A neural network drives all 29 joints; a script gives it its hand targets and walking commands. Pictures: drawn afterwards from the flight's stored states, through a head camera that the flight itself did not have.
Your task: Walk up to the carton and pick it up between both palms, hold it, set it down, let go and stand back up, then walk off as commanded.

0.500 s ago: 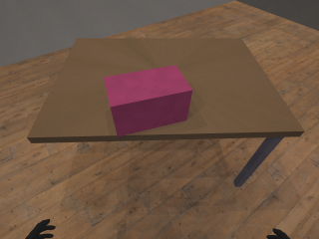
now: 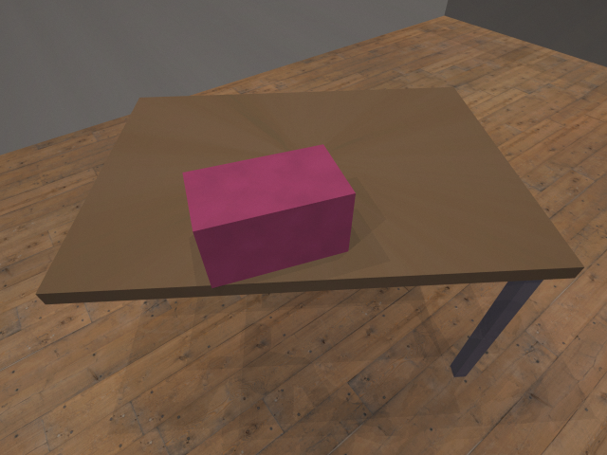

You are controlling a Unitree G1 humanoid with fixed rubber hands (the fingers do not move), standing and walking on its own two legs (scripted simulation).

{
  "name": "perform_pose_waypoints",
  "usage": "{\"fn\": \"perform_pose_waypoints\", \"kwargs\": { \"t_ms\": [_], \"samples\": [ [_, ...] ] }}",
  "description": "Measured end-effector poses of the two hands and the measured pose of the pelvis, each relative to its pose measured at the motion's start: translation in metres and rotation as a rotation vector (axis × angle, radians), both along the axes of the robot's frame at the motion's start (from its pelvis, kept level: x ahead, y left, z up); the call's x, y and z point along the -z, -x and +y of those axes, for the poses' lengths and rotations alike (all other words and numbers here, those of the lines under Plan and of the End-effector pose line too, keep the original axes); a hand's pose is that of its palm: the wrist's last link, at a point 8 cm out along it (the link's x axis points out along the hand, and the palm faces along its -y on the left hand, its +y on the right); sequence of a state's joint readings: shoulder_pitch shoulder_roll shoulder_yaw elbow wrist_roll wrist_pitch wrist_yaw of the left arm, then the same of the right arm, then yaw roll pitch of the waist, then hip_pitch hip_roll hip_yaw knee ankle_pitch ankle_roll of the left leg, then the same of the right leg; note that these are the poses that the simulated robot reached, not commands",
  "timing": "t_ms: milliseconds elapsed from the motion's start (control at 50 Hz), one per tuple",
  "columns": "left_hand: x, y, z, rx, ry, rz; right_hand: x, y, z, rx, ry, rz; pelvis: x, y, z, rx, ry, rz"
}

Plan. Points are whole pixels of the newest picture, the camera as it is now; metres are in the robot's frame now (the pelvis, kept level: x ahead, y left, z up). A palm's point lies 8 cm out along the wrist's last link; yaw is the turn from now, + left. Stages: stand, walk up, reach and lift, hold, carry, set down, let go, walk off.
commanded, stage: walk up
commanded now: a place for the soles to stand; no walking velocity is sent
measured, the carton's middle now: (269, 213) +0.58 +0.08 -0.05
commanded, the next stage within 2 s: none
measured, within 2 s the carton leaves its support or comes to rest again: neither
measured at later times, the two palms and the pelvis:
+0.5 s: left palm (46, 405) +0.23 +0.39 -0.10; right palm (459, 326) +0.33 -0.24 -0.07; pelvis +0.18 +0.07 -0.01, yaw +6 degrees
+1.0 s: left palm (50, 330) +0.34 +0.43 -0.08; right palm (448, 341) +0.34 -0.24 -0.12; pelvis +0.20 +0.08 -0.03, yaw +5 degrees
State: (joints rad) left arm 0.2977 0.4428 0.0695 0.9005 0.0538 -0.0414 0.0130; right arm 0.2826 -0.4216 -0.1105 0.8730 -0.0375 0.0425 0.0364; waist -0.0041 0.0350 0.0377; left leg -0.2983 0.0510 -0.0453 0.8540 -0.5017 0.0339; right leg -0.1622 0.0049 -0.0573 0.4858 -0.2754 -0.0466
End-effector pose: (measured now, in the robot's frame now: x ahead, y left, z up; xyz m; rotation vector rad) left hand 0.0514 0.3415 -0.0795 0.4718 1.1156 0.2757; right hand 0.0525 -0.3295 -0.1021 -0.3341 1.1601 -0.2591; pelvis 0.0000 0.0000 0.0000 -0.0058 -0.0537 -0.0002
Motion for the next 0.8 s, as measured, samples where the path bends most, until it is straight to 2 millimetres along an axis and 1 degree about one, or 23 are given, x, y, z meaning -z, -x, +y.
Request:
{"fn": "perform_pose_waypoints", "kwargs": {
  "t_ms": [40, 80, 140, 180, 220, 280, 340, 380, 420, 460, 520, 560, 600, 660, 740, 780, 800],
  "samples": [
    [-0.007, 0.004, 0.000, -0.026, -0.014, 0.014, -0.005, -0.023, 0.004, -0.027, -0.016, -0.031, -0.005, -0.011, 0.000, 0.005, -0.006, 0.000],
    [-0.013, 0.004, 0.004, -0.049, -0.024, 0.021, -0.008, -0.047, 0.008, -0.069, -0.025, -0.058, -0.007, -0.023, 0.002, -0.010, -0.007, -0.008],
    [-0.018, -0.002, 0.010, -0.070, -0.032, 0.023, -0.010, -0.084, 0.015, -0.131, -0.023, -0.075, -0.007, -0.043, 0.007, -0.028, -0.005, -0.016],
    [-0.017, -0.009, 0.015, -0.079, -0.033, 0.025, -0.011, -0.111, 0.023, -0.160, -0.027, -0.090, -0.005, -0.058, 0.011, -0.043, -0.001, -0.018],
    [-0.013, -0.021, 0.021, -0.086, -0.028, 0.022, -0.011, -0.139, 0.034, -0.195, -0.030, -0.103, -0.001, -0.074, 0.016, -0.065, 0.006, -0.019],
    [0.001, -0.045, 0.031, -0.091, -0.007, 0.003, -0.010, -0.186, 0.054, -0.243, -0.027, -0.121, 0.008, -0.102, 0.027, -0.091, 0.017, -0.015],
    [0.022, -0.074, 0.044, -0.096, 0.019, -0.001, -0.010, -0.235, 0.075, -0.271, -0.001, -0.161, 0.021, -0.133, 0.043, -0.102, 0.013, -0.004],
    [0.032, -0.096, 0.049, -0.094, 0.045, 0.002, -0.013, -0.260, 0.085, -0.282, 0.023, -0.190, 0.024, -0.147, 0.053, -0.107, -0.013, -0.017],
    [0.032, -0.122, 0.048, -0.084, 0.068, -0.014, -0.019, -0.274, 0.089, -0.269, 0.038, -0.211, 0.021, -0.159, 0.060, -0.116, 0.003, -0.027],
    [0.026, -0.149, 0.048, -0.060, 0.081, -0.039, -0.028, -0.278, 0.090, -0.243, 0.051, -0.204, 0.014, -0.172, 0.064, -0.116, 0.009, -0.029],
    [0.016, -0.187, 0.052, -0.023, 0.088, -0.072, -0.039, -0.283, 0.085, -0.217, 0.082, -0.183, 0.005, -0.191, 0.068, -0.107, 0.008, -0.030],
    [0.012, -0.207, 0.056, -0.011, 0.078, -0.081, -0.043, -0.286, 0.082, -0.209, 0.098, -0.176, 0.003, -0.202, 0.069, -0.103, 0.007, -0.036],
    [0.010, -0.224, 0.058, -0.008, 0.069, -0.089, -0.042, -0.292, 0.079, -0.200, 0.100, -0.172, 0.003, -0.212, 0.069, -0.096, 0.004, -0.041],
    [0.010, -0.245, 0.055, 0.008, 0.056, -0.094, -0.033, -0.304, 0.078, -0.192, 0.074, -0.174, 0.007, -0.222, 0.068, -0.083, -0.003, -0.046],
    [0.015, -0.266, 0.055, 0.030, 0.003, -0.086, -0.005, -0.329, 0.077, -0.177, 0.015, -0.201, 0.025, -0.235, 0.061, -0.059, -0.023, -0.056],
    [0.013, -0.276, 0.055, 0.035, -0.017, -0.091, 0.008, -0.337, 0.079, -0.178, -0.006, -0.198, 0.030, -0.233, 0.060, -0.058, -0.015, -0.057],
    [0.010, -0.281, 0.055, 0.042, -0.026, -0.105, 0.013, -0.338, 0.080, -0.179, -0.011, -0.186, 0.031, -0.231, 0.060, -0.060, -0.018, -0.053]
  ]
}}
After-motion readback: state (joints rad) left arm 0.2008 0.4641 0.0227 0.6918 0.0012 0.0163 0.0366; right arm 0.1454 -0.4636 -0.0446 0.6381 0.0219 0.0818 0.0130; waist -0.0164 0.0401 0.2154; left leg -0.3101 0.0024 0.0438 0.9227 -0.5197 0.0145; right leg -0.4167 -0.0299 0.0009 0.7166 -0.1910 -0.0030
